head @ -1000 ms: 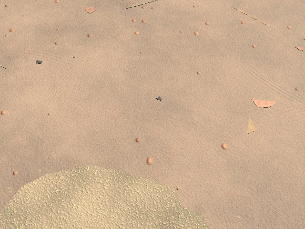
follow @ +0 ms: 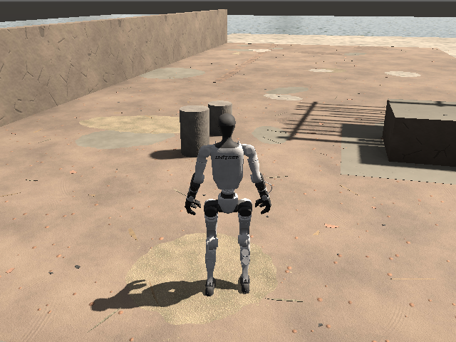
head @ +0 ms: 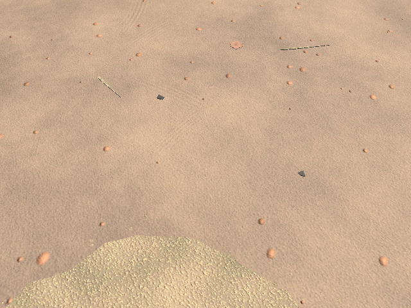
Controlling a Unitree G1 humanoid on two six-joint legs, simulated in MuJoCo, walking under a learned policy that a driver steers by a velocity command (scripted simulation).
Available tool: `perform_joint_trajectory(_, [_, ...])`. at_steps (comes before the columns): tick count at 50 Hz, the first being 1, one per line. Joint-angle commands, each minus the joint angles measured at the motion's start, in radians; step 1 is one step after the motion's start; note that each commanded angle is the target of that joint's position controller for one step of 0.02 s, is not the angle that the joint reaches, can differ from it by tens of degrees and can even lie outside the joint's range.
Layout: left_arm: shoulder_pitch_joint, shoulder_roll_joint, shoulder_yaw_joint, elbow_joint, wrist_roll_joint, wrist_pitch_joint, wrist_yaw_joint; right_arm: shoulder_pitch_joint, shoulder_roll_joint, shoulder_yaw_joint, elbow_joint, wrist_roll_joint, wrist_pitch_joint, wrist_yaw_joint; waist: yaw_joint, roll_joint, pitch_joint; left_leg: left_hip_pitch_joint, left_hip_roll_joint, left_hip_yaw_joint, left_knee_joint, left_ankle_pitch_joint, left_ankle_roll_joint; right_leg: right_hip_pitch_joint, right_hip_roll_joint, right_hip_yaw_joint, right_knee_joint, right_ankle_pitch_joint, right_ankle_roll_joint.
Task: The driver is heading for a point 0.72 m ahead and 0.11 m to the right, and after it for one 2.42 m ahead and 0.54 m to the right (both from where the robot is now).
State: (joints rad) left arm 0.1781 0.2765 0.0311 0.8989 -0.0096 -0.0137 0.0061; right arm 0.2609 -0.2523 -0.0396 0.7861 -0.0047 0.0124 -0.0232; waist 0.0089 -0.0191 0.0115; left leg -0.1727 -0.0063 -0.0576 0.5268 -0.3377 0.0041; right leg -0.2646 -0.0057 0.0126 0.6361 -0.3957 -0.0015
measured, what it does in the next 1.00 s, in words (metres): walks ahead: left foot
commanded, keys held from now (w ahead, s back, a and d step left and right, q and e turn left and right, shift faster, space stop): w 0.78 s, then w+e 0.22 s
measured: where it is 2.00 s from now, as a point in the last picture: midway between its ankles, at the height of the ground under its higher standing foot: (225, 251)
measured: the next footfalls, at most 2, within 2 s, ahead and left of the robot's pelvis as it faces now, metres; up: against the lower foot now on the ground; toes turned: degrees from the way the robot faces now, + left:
left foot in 0.64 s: +0.43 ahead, +0.11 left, +0.00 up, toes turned +1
right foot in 1.18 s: +0.72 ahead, -0.14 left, +0.00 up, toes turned -12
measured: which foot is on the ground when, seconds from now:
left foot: down 0.00-0.16, up 0.18-0.62, down 0.64-1.00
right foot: down 0.00-0.66, up 0.68-1.00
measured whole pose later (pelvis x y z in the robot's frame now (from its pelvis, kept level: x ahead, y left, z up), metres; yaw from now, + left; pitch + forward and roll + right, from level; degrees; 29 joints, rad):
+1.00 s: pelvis +0.44 +0.02 +0.01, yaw -4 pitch +0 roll +3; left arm 0.16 0.29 0.05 0.81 -0.02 -0.06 -0.01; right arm 0.32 -0.27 -0.05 0.88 -0.01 -0.11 0.01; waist -0.06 -0.05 0.02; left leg 0.01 -0.08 0.12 0.18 -0.20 0.06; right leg -0.70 -0.12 0.07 0.76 0.07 0.00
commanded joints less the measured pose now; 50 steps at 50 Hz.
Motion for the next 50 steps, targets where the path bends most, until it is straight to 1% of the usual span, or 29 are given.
perform_joint_trajectory(1, [-0.117, 0.099, 0.03, -0.102, -0.024, -0.046, -0.007, 0.054, -0.208, -0.052, -0.032, 0.008, -0.036, -0.013, -0.047, 0.26, 0.164, -0.062, 0.306, -0.451, -0.378, -0.428, 0.217, -0.259, -0.018, 0.0, 0.191, -0.118, -0.048])
perform_joint_trajectory(3, [-0.099, 0.093, 0.029, -0.098, -0.029, -0.069, -0.026, 0.029, -0.195, -0.048, -0.041, 0.022, -0.046, -0.011, -0.031, 0.214, 0.142, -0.004, 0.295, -0.396, -0.362, -0.31, 0.201, -0.259, -0.047, 0.005, 0.112, -0.135, -0.08])
perform_joint_trajectory(5, [-0.013, 0.084, 0.031, -0.05, -0.019, -0.081, -0.039, -0.038, -0.2, -0.049, -0.057, 0.037, -0.044, -0.005, 0.026, 0.167, 0.08, -0.091, 0.21, -0.247, -0.313, -0.168, 0.156, -0.003, -0.005, -0.061, -0.082, 0.071, -0.078])
perform_joint_trajectory(6, [0.069, 0.088, 0.039, -0.007, -0.012, -0.08, -0.041, -0.047, -0.189, -0.047, -0.059, 0.032, -0.041, -0.003, 0.059, 0.152, 0.044, -0.155, 0.173, -0.192, -0.259, -0.129, 0.139, 0.151, 0.032, -0.093, -0.137, 0.186, -0.059])
perform_joint_trajectory(7, [0.15, 0.101, 0.047, 0.027, -0.009, -0.076, -0.04, -0.047, -0.155, -0.037, -0.062, 0.022, -0.042, -0.001, 0.087, 0.117, 0.019, -0.214, 0.133, -0.143, -0.171, -0.094, 0.116, 0.262, 0.034, -0.074, -0.15, 0.185, -0.048])
perform_joint_trajectory(8, [0.253, 0.149, 0.059, 0.045, -0.009, -0.077, -0.032, -0.065, -0.085, -0.016, -0.079, 0.011, -0.048, 0.004, 0.121, -0.038, -0.006, -0.317, 0.049, -0.041, 0.092, -0.055, 0.057, 0.368, -0.113, 0.145, -0.262, 0.073, -0.089])
perform_joint_trajectory(9, [0.321, 0.283, 0.084, 0.043, -0.005, -0.082, -0.038, -0.065, -0.062, -0.012, -0.137, 0.021, -0.067, -0.003, 0.122, -0.293, -0.029, -0.524, -0.056, 0.032, 0.395, -0.21, 0.004, 0.441, -0.346, 0.607, -0.44, -0.122, -0.247])
perform_joint_trajectory(10, [0.262, 0.232, 0.066, 0.029, 0.009, -0.092, -0.04, -0.057, -0.126, -0.03, -0.133, 0.051, -0.082, -0.007, 0.091, -0.207, 0.023, -0.612, -0.006, -0.056, 0.571, -0.253, 0.015, 0.375, -0.409, 0.738, -0.497, -0.289, -0.311])
perform_joint_trajectory(11, [0.193, 0.174, 0.049, 0.006, 0.004, -0.099, -0.035, -0.059, -0.152, -0.037, -0.126, 0.061, -0.093, 0.0, 0.064, -0.14, 0.098, -0.671, 0.049, -0.073, 0.617, -0.147, 0.039, 0.341, -0.376, 0.642, -0.496, -0.312, -0.282])
perform_joint_trajectory(13, [0.137, 0.146, 0.036, -0.015, 0.007, -0.099, -0.032, -0.066, -0.141, -0.04, -0.104, 0.034, -0.103, 0.01, 0.04, -0.078, 0.107, -0.666, 0.104, -0.038, 0.58, 0.02, 0.052, 0.316, -0.293, 0.447, -0.495, -0.105, -0.216])
perform_joint_trajectory(15, [0.156, 0.122, 0.025, -0.014, 0.011, -0.093, -0.028, -0.08, -0.121, -0.04, -0.101, 0.02, -0.103, 0.025, 0.039, -0.08, 0.076, -0.6, 0.121, -0.007, 0.513, 0.126, 0.039, 0.299, -0.227, 0.301, -0.506, 0.112, -0.183])
perform_joint_trajectory(18, [0.203, 0.136, 0.024, 0.0, 0.006, -0.084, -0.017, -0.144, -0.085, -0.03, -0.127, 0.016, -0.097, 0.035, 0.054, -0.057, 0.066, -0.593, 0.109, 0.041, 0.379, 0.214, -0.004, 0.302, -0.199, 0.182, -0.512, 0.357, -0.191])
perform_joint_trajectory(21, [0.224, 0.156, 0.024, 0.004, 0.006, -0.073, -0.004, -0.247, -0.051, -0.013, -0.163, 0.022, -0.102, 0.045, 0.08, -0.058, 0.086, -0.518, 0.086, 0.072, 0.178, 0.334, -0.023, 0.245, -0.177, 0.104, -0.528, 0.41, -0.181])
perform_joint_trajectory(24, [0.267, 0.165, 0.026, 0.019, -0.001, -0.068, 0.0, -0.328, -0.055, -0.007, -0.189, 0.03, -0.107, 0.06, 0.099, -0.057, 0.12, -0.459, 0.062, 0.088, 0.065, 0.402, -0.019, 0.229, -0.198, 0.084, -0.542, 0.395, -0.187])
perform_joint_trajectory(26, [0.279, 0.165, 0.029, 0.028, -0.008, -0.062, 0.0, -0.358, -0.067, -0.008, -0.206, 0.034, -0.111, 0.07, 0.089, -0.06, 0.134, -0.46, 0.058, 0.073, 0.02, 0.393, 0.004, 0.279, -0.229, 0.082, -0.523, 0.433, -0.181])
perform_joint_trajectory(28, [0.273, 0.175, 0.037, 0.029, -0.012, -0.056, 0.002, -0.353, -0.092, -0.015, -0.211, 0.032, -0.115, 0.077, 0.058, -0.066, 0.117, -0.43, 0.047, 0.07, -0.011, 0.345, 0.037, 0.343, -0.255, 0.074, -0.472, 0.557, -0.164])
perform_joint_trajectory(29, [0.263, 0.188, 0.042, 0.026, -0.009, -0.052, 0.003, -0.319, -0.113, -0.023, -0.204, 0.03, -0.115, 0.076, 0.03, -0.078, 0.082, -0.369, 0.026, 0.081, -0.014, 0.313, 0.055, 0.367, -0.257, 0.065, -0.416, 0.714, -0.153])
perform_joint_trajectory(30, [0.254, 0.202, 0.048, 0.022, -0.006, -0.047, 0.004, -0.245, -0.14, -0.037, -0.186, 0.028, -0.113, 0.071, -0.016, -0.096, 0.02, -0.26, -0.004, 0.104, -0.01, 0.283, 0.078, 0.381, -0.249, 0.051, -0.317, 0.905, -0.143])
perform_joint_trajectory(31, [0.24, 0.196, 0.046, 0.016, -0.001, -0.038, 0.006, -0.088, -0.178, -0.059, -0.139, 0.028, -0.109, 0.061, -0.1, -0.088, -0.082, -0.056, -0.032, 0.129, -0.026, 0.291, 0.109, 0.343, -0.209, 0.016, -0.133, 1.024, -0.119])
perform_joint_trajectory(32, [0.239, 0.171, 0.034, -0.004, 0.014, -0.036, 0.009, 0.095, -0.219, -0.075, -0.095, 0.023, -0.101, 0.048, -0.176, -0.049, -0.215, 0.262, 0.078, 0.013, 0.023, 0.277, 0.156, 0.142, -0.174, 0.008, 0.128, 0.836, -0.092])
perform_joint_trajectory(33, [0.38, 0.014, -0.009, -0.03, 0.017, -0.055, -0.002, 0.177, -0.321, -0.094, -0.071, 0.001, -0.099, 0.048, -0.098, 0.239, -0.391, 0.638, 0.355, -0.491, -0.042, 0.051, 0.323, -0.256, 0.02, -0.005, 0.543, 0.164, -0.024])
perform_joint_trajectory(34, [0.344, 0.082, 0.003, -0.011, -0.008, -0.083, -0.011, 0.183, -0.225, -0.07, -0.065, 0.007, -0.098, 0.05, -0.128, 0.239, -0.429, 0.61, 0.399, -0.738, -0.232, -0.115, 0.337, -0.372, 0.047, 0.137, 0.677, -0.163, -0.035])
perform_joint_trajectory(35, [0.222, 0.165, 0.03, -0.055, -0.04, -0.096, -0.016, 0.089, -0.184, -0.053, -0.067, 0.014, -0.101, 0.05, -0.111, 0.185, -0.214, 0.45, 0.362, -0.581, -0.261, -0.131, 0.276, -0.464, -0.014, 0.119, 0.715, -0.105, -0.048])
perform_joint_trajectory(36, [0.153, 0.162, 0.028, -0.075, -0.041, -0.103, -0.013, 0.012, -0.162, -0.045, -0.074, 0.014, -0.103, 0.05, -0.08, 0.104, -0.11, 0.286, 0.321, -0.439, -0.286, -0.039, 0.249, -0.445, -0.067, 0.086, 0.672, -0.007, -0.054])
perform_joint_trajectory(37, [0.129, 0.145, 0.03, -0.077, -0.026, -0.101, -0.008, -0.04, -0.136, -0.038, -0.075, 0.008, -0.107, 0.055, -0.045, 0.059, -0.046, 0.151, 0.277, -0.332, -0.314, 0.077, 0.234, -0.408, -0.103, 0.07, 0.61, 0.062, -0.047])
perform_joint_trajectory(38, [0.153, 0.132, 0.034, -0.07, -0.015, -0.089, -0.006, -0.072, -0.115, -0.032, -0.075, -0.003, -0.114, 0.057, -0.006, 0.085, -0.03, 0.065, 0.237, -0.254, -0.343, 0.152, 0.221, -0.341, -0.136, 0.078, 0.564, 0.112, -0.043])
perform_joint_trajectory(41, [0.19, 0.082, 0.027, -0.057, -0.012, -0.053, -0.003, -0.08, -0.115, -0.035, -0.046, 0.001, -0.135, 0.059, 0.031, 0.095, -0.014, -0.038, 0.217, -0.129, -0.41, 0.249, 0.237, -0.29, -0.158, 0.068, 0.502, 0.158, -0.014])
perform_joint_trajectory(45, [0.064, 0.082, 0.029, -0.105, -0.007, -0.047, -0.002, -0.029, -0.148, -0.044, 0.001, -0.009, -0.141, 0.04, -0.002, 0.068, 0.045, -0.017, 0.207, -0.007, -0.445, 0.315, 0.222, -0.405, -0.147, 0.096, 0.312, 0.361, 0.011])
perform_joint_trajectory(50, [-0.094, 0.051, 0.015, -0.166, -0.008, -0.062, -0.029, 0.023, -0.181, -0.046, 0.035, 0.0, -0.13, 0.025, -0.069, 0.045, 0.074, 0.068, 0.212, 0.116, -0.453, 0.353, 0.182, -0.381, -0.103, 0.031, 0.043, 0.545, -0.004])
Velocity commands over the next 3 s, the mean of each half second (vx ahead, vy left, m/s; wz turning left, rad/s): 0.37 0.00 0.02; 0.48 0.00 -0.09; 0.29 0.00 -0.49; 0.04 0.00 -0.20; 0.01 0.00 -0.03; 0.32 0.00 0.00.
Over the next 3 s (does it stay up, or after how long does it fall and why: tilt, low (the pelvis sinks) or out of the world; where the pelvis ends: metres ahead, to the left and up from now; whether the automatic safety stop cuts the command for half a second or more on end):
stays up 0.88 -0.09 0.01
